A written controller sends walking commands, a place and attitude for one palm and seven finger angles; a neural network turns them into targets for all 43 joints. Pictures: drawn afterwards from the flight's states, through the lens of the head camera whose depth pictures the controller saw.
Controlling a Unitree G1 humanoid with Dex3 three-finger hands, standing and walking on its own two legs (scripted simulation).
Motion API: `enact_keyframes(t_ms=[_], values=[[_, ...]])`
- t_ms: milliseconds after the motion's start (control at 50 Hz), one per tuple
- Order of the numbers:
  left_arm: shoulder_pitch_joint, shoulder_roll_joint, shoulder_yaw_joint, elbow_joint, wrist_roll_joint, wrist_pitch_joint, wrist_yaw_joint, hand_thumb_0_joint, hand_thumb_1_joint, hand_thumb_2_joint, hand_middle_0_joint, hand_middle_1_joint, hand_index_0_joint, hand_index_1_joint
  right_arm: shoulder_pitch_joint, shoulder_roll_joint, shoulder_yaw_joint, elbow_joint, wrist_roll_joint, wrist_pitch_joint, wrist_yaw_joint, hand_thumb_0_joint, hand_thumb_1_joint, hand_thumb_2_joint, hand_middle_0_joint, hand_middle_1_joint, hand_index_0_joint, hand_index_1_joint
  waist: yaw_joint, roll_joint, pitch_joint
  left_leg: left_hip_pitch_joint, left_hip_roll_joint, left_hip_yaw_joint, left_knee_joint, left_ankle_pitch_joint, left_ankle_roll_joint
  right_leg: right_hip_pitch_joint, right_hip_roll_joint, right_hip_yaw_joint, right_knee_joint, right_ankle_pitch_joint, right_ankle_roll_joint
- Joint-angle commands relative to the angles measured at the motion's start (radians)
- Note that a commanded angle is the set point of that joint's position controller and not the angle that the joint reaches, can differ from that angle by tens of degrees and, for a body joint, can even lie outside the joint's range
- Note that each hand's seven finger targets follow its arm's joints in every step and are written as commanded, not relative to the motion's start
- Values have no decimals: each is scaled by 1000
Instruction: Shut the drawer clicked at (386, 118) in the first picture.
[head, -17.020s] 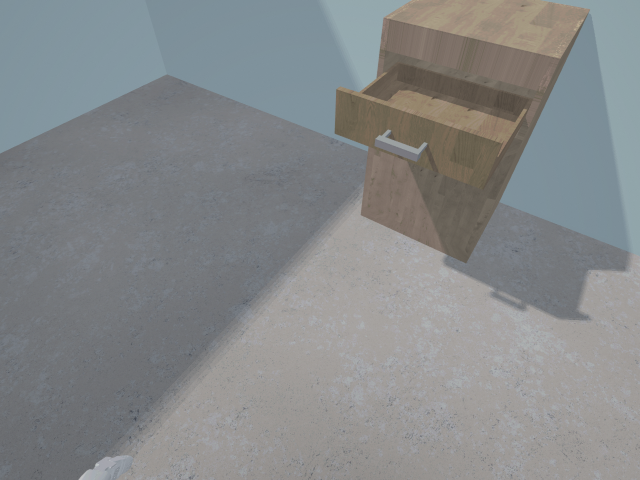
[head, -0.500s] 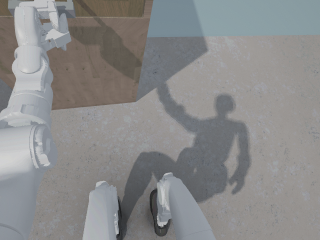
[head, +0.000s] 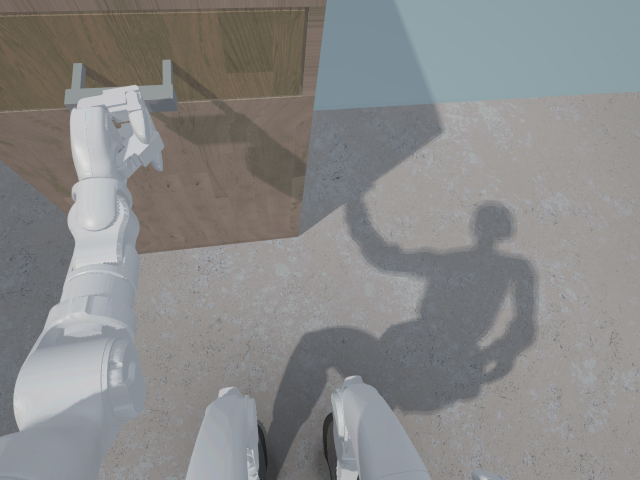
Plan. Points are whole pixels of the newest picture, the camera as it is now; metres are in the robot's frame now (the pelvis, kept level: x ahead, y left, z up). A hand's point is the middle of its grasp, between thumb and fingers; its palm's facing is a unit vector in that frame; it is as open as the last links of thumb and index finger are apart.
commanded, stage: draw the hand back to the body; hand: left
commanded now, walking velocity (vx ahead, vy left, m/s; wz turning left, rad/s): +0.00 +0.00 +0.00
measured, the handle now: (123, 85) +0.60 +0.20 +0.02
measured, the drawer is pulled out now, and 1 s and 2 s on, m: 0.00 0.00 0.00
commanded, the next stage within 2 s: step back with the hand held close in 1.28 s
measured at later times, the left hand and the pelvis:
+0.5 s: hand (37, 237) +0.34 +0.19 +0.15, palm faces +0.09 -0.98 -0.16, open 3.3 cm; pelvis +0.03 +0.00 +0.09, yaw +3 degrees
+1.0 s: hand out of the picture +0.23 +0.24 +0.26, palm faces +0.38 -0.86 -0.34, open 3.3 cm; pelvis +0.04 +0.00 +0.13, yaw +3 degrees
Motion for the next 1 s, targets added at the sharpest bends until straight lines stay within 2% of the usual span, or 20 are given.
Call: enact_keyframes(t_ms=[0,40,80,140,200,240,280,320,380,400,420,440,460,500,540,620,680,780,880,980], values=[[-90,224,18,-530,-75,-33,-20,0,900,900,-1400,-1600,-1400,-1600,156,-166,-82,-118,36,-8,-6,0,-900,-900,200,300,200,300,99,129,-804,642,-27,-40,-216,679,-15,582,10,50,-208,646,-3],[27,149,-44,-625,-101,21,-37,0,900,900,-1400,-1600,-1400,-1600,138,-157,-85,-135,59,-14,-13,0,-900,-900,200,300,200,300,85,46,-714,627,-29,-28,-266,655,-2,657,12,48,-264,695,6],[125,93,-82,-704,-129,59,-44,0,900,900,-1400,-1600,-1400,-1600,123,-150,-85,-143,73,-30,-26,0,-900,-900,200,300,200,300,83,15,-644,638,-31,-18,-305,645,4,704,9,47,-309,720,12],[226,47,-111,-688,-155,94,-38,0,900,900,-1400,-1600,-1400,-1600,97,-151,-81,-124,83,-48,-47,0,-900,-900,200,300,200,300,60,-73,-434,596,-32,-10,-359,519,8,698,8,39,-373,641,22],[226,17,-155,-681,-151,88,-47,0,900,900,-1400,-1600,-1400,-1600,73,-152,-77,-107,82,-66,-58,0,-900,-900,200,300,200,300,49,-30,-311,640,-31,-17,-394,471,3,633,7,29,-404,533,17],[284,11,-174,-722,-151,80,-64,0,900,900,-1400,-1600,-1400,-1600,50,-148,-75,-121,81,-76,-59,0,-900,-900,200,300,200,300,69,32,-309,697,-36,-16,-417,489,1,661,4,30,-423,528,8],[358,41,-157,-796,-157,78,-87,0,900,900,-1400,-1600,-1400,-1600,29,-146,-75,-141,83,-87,-63,0,-900,-900,200,300,200,300,102,97,-355,786,-36,-19,-438,580,-3,705,1,28,-432,572,0],[421,32,-174,-867,-169,84,-104,0,900,900,-1400,-1600,-1400,-1600,-2,-140,-70,-166,88,-99,-64,0,-900,-900,200,300,200,300,116,110,-344,841,-30,-31,-467,623,-8,722,-1,17,-448,570,-1],[480,50,-154,-917,-193,116,-116,0,900,900,-1400,-1600,-1400,-1600,-44,-141,-61,-191,92,-117,-72,0,-900,-900,200,300,200,300,123,50,-287,839,-28,-42,-513,566,-5,757,1,9,-478,535,0],[549,147,-167,-945,-75,188,-22,0,900,900,-1400,-1600,-1400,-1600,-109,-126,-65,-214,96,-80,-94,0,-900,-900,200,300,200,300,181,42,-322,904,-36,-32,-580,537,-7,833,-25,54,-541,496,-15],[582,96,-191,-989,-69,233,26,0,900,900,-1400,-1600,-1400,-1600,-121,-111,-55,-245,96,-70,-108,0,-900,-900,200,300,200,300,156,17,-251,898,-35,-29,-612,499,-5,846,-29,47,-571,485,-12],[613,86,-192,-1008,-68,261,49,0,900,900,-1400,-1600,-1400,-1600,-131,-110,-52,-255,98,-69,-117,0,-900,-900,200,300,200,300,153,-16,-201,883,-32,-29,-632,444,-5,847,-33,46,-595,450,-8],[609,98,-192,-1036,-61,282,66,0,900,900,-1400,-1600,-1400,-1600,-152,-112,-47,-257,99,-67,-127,0,-900,-900,200,300,200,300,159,5,-177,892,-34,-28,-656,424,-1,869,-34,52,-617,436,-10],[651,117,-174,-1094,-49,315,99,0,900,900,-1400,-1600,-1400,-1600,-170,-106,-34,-257,97,-66,-141,0,-900,-900,200,300,200,300,167,27,-160,938,-32,-30,-693,443,-2,912,-37,46,-643,445,-13],[684,100,-191,-1140,-46,339,119,0,900,900,-1400,-1600,-1400,-1600,-193,-100,-24,-257,95,-74,-150,0,-900,-900,200,300,200,300,166,8,-115,974,-29,-34,-732,424,0,933,-38,42,-682,421,-12],[758,87,-199,-1235,-40,372,138,0,900,900,-1400,-1600,-1400,-1600,-212,-97,-11,-242,86,-107,-159,0,-900,-900,200,300,200,300,178,14,-82,1077,-24,-51,-803,454,0,986,-34,34,-743,424,-14],[841,78,-193,-1264,-42,393,138,0,900,900,-1400,-1600,-1400,-1600,-227,-98,-4,-224,81,-124,-158,0,-900,-900,200,300,200,300,185,-13,-8,1103,-21,-54,-851,447,0,1015,-33,33,-794,418,-12],[976,108,-122,-1382,-48,396,136,0,900,900,-1400,-1600,-1400,-1600,-240,-92,-3,-202,70,-155,-151,0,-900,-900,200,300,200,300,207,-21,10,1152,-21,-51,-898,504,-1,1097,-36,32,-842,467,-13],[1070,135,-62,-1548,-47,381,139,0,900,900,-1400,-1600,-1400,-1600,-255,-82,-5,-190,61,-192,-141,0,-900,-900,200,300,200,300,219,62,35,1184,-20,-47,-931,531,-7,1131,-40,34,-874,478,-13],[1208,156,3,-1651,-50,367,143,0,900,900,-1400,-1600,-1400,-1600,-248,-81,-16,-177,57,-226,-134,0,-900,-900,200,300,200,300,230,26,37,1195,-18,-35,-927,590,-4,1160,-38,34,-882,536,-10]])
